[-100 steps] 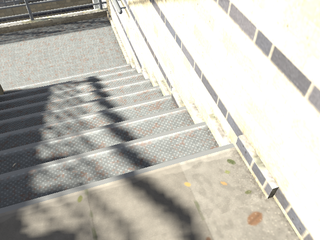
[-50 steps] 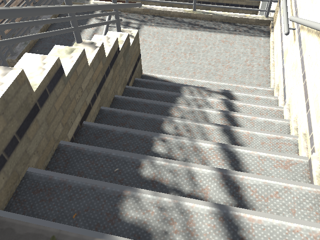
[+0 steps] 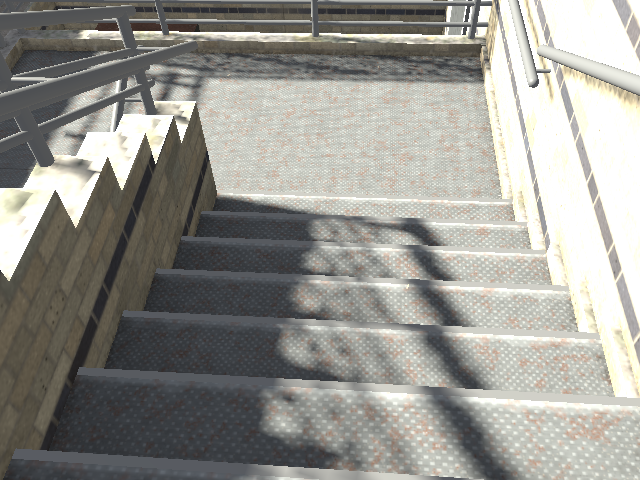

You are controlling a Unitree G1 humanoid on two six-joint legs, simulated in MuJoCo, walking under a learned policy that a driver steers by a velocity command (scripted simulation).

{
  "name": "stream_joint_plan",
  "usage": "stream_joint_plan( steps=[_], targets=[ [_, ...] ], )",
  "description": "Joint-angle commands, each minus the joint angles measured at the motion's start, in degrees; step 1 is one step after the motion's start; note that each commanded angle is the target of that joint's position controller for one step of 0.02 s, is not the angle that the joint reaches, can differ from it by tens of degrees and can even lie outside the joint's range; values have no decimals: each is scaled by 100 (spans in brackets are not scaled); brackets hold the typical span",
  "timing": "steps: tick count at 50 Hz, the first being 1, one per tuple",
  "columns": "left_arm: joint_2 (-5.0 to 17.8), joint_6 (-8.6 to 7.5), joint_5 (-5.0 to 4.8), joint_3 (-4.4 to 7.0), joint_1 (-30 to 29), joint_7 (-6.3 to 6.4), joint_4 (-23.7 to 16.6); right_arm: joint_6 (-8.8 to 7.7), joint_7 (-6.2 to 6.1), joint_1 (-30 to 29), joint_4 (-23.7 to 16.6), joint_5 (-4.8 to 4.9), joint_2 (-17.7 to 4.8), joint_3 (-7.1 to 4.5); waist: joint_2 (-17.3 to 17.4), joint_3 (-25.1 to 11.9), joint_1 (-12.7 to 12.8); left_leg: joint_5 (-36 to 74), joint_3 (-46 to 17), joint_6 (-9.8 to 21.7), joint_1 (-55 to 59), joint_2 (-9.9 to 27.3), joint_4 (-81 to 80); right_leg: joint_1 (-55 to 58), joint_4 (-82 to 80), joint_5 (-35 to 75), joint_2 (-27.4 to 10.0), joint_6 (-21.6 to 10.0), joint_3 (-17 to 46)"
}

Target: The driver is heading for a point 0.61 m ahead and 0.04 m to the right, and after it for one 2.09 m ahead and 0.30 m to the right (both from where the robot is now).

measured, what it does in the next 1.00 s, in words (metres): goes down: left foot 0.16 m lower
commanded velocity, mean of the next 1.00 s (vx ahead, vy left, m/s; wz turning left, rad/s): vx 0.50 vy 0.00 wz -0.27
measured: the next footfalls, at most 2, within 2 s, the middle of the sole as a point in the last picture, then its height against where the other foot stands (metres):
left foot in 0.58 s outside the picture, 0.16 m lower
right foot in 1.16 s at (369, 422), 0.16 m lower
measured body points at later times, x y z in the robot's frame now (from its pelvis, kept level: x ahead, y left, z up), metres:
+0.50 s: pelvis +0.25 +0.02 -0.10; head +0.23 +0.02 +0.35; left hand +0.27 +0.29 -0.23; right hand +0.38 -0.26 -0.19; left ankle +0.44 +0.13 -0.81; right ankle +0.09 -0.08 -0.76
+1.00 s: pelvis +0.52 +0.03 -0.22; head +0.52 +0.04 +0.23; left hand +0.73 +0.21 -0.35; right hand +0.33 -0.16 -0.35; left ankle +0.43 +0.13 -0.92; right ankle +0.67 -0.17 -0.90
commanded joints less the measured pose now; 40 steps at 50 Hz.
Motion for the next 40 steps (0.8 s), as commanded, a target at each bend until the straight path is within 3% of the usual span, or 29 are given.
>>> stream_joint_plan(
  steps=[1, 2, 3, 4, 5, 6, 8, 10, 12, 14, 16, 17, 20, 22, 25, 26, 27, 28, 29, 30, 31, 32, 33, 34, 35, 36, 37, 39, 40],
  targets=[
    [1421, 34, -93, 380, 2780, 73, 534, -27, 78, 712, -317, 326, -623, -132, -1639, -2170, 1110, -755, -770, 60, -4729, -204, 5090, 5941, 2464, 4657, -1501, -1422, 1611],
    [1378, 71, -304, 378, 2907, 87, 273, -31, 109, 27, -609, 305, -878, -170, -418, -2775, 1571, -247, -1024, -71, -5248, 42, 4929, 5914, 1809, 3606, -1934, -1745, 2328],
    [1628, 145, -229, 430, 2727, 213, 357, -49, 123, -663, -1002, 260, -679, -68, -466, -2460, 1522, 510, -974, -190, -6002, -181, 4715, 5281, 449, 506, -2429, -2197, 3465],
    [1272, 149, -260, 337, 2457, 336, 441, 24, 125, -1297, -1068, 52, -616, -22, 9, -1406, 1368, 865, -1131, -240, -6080, 69, 3920, 3880, -164, -940, -2325, -2012, 3703],
    [1052, 91, -193, 240, 2184, 361, 414, 127, 164, -1324, -1052, -84, -645, -37, 185, -821, 1116, 982, -1381, -144, -5607, 170, 3632, 2594, -154, -1151, -2248, -1910, 3610],
    [876, 27, -64, 133, 2098, 296, 453, 289, 170, -965, -846, -115, -598, -48, 443, -429, 766, 998, -1447, -61, -5082, 280, 2929, 1383, -62, -1928, -1988, -1746, 3357],
    [590, -243, -135, -44, 1229, 282, 324, 437, 226, -1348, -1075, -123, -362, -15, 337, 387, 165, 3232, -1511, -222, -4045, 366, 236, -795, -569, -2285, -992, -1181, 2496],
    [859, -255, -189, 52, 1207, 302, 317, 477, 364, -845, -718, -282, -322, -60, -179, -50, 65, 4609, -1131, -293, -2319, 152, -1115, -1468, -400, -817, -466, -1072, 1862],
    [832, -228, -203, 75, 1392, 279, 313, 469, 415, -316, -426, -129, -401, -114, -310, -497, 16, 5221, -1151, -239, -2323, 151, -822, -797, 42, -202, -544, -1144, 1916],
    [562, -231, -228, 18, 2089, 336, 479, 423, 451, -1842, -953, -59, -694, -265, -101, 1, 599, 5918, -1685, -192, -4249, 320, -1740, 552, 380, -2377, -638, -1308, 2785],
    [652, -205, -136, 67, 2570, 377, 465, 391, 509, -2493, -1145, -125, -612, -267, -188, 207, 964, 5589, -1885, -220, -5133, 314, -2155, 1263, 500, -3672, -761, -1456, 3380],
    [509, -205, -124, 31, 2412, 443, 400, 360, 573, -2576, -1226, -139, -497, -222, -41, 325, 901, 6294, -1876, -267, -4713, 255, -2857, 744, 708, -4180, -569, -1339, 3195],
    [549, -243, -127, 1, 1895, 475, 165, 256, 711, -2586, -1202, -134, -300, -189, -89, 194, 855, 7469, -1387, -175, -2527, -129, -3686, -735, 1286, -3992, -66, -904, 2328],
    [593, -245, -64, 5, 2020, 444, 160, 264, 689, -2679, -1316, 28, -205, -152, -416, 234, 1118, 6931, -1224, -183, -1913, -270, -4251, -745, 1596, -3671, 6, -714, 2107],
    [597, -123, 57, 13, 2239, 590, 224, 197, 582, -2600, -1409, 193, -380, -198, -663, 496, 1311, 6321, -1757, -93, -1977, 163, -5491, 280, 2273, -3020, -144, -683, 2504],
    [659, -98, 122, 18, 2300, 650, 271, 188, 552, -2293, -1297, 183, -507, -262, -495, 523, 1267, 6154, -1758, -38, -1748, 242, -5868, 458, 2719, -2574, -137, -676, 2520],
    [612, -38, 177, -2, 2310, 709, 395, 182, 496, -1391, -944, 235, -558, -343, -130, 373, 842, 6540, -1593, 38, -1006, 302, -6391, 433, 3829, -2249, -41, -623, 2226],
    [624, -13, 72, 1, 2507, 650, 501, 176, 435, -433, -608, 23, -619, -391, 319, -125, 479, 6379, -1029, 42, 169, -24, -6229, 175, 5168, -2183, 270, -560, 1628],
    [546, -57, -1, 32, 2727, 520, 591, 188, 451, 418, -336, -53, -816, -424, 852, -719, 211, 6356, -1548, 168, 1576, 297, -5405, -899, 7164, -3955, 695, -417, 1263],
    [151, -130, -193, 6, 3202, 435, 603, 212, 546, 951, -241, -47, -953, -354, 1504, -1381, 390, 7985, -2084, 343, 3147, 1055, -2973, -2799, 9581, -6452, 1066, -168, 999],
    [319, -197, -294, -53, 3182, 518, 273, 243, 642, 1166, -163, 169, -1376, -475, 1997, -1832, 364, 6587, -3519, 880, 3416, 1943, -3557, -4081, 10495, -5847, 824, -50, 677],
    [342, -204, -149, -109, 2282, 549, 9, 258, 586, 974, -167, 361, -1538, -547, 2176, -1484, 137, 3144, -4804, 1506, 2978, 2330, -5171, -5090, 10140, -5046, 733, 91, 445],
    [660, -129, 101, -59, 989, 534, -27, 228, 529, 473, -357, 311, -824, -324, 653, -301, -65, 1860, -4039, 1351, 1440, 1850, -5723, -4994, 9095, -4145, 290, 45, 655],
    [547, -64, 41, -70, 812, 473, -58, 160, 518, 295, -301, 99, -730, -226, 1038, 87, 45, 2418, -4095, 1428, 357, 1740, -5583, -4532, 8754, -3905, 287, 67, 756],
    [421, 39, 68, -84, 931, 434, 104, 99, 495, 371, -149, 8, -517, -129, 869, 353, 300, 3088, -3945, 1398, -367, 1589, -5410, -4302, 8523, -3860, 215, 26, 860],
    [348, 58, 58, -75, 999, 358, 150, 7, 471, 43, -116, 47, -319, -28, 477, 582, 744, 3200, -3270, 1019, -1149, 1077, -5305, -3907, 6963, -2628, 56, 87, 1164],
    [257, 75, -51, -111, 923, 266, 142, -49, 426, -502, -238, 54, -349, 3, 643, 716, 1098, 3395, -2567, 832, -2343, 677, -5804, -2774, 5186, -1762, 69, 258, 860],
    [183, 142, 252, -68, 1131, 175, 496, -77, 371, 24, -39, 157, -662, -105, 986, 125, 958, 4757, -2610, 1176, -1911, 733, -5655, -2070, 4508, -817, 16, 398, 480],
    [95, 156, 246, -108, 1167, 161, 550, -34, 338, 228, 17, 238, -599, -88, 984, -62, 982, 5303, -2600, 1250, -1475, 787, -5442, -2160, 4342, -720, -76, 406, 495]
  ],
)
Over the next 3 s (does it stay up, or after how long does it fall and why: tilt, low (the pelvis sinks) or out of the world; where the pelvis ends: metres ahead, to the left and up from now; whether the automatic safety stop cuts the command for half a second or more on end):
stays up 1.61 -0.24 -0.83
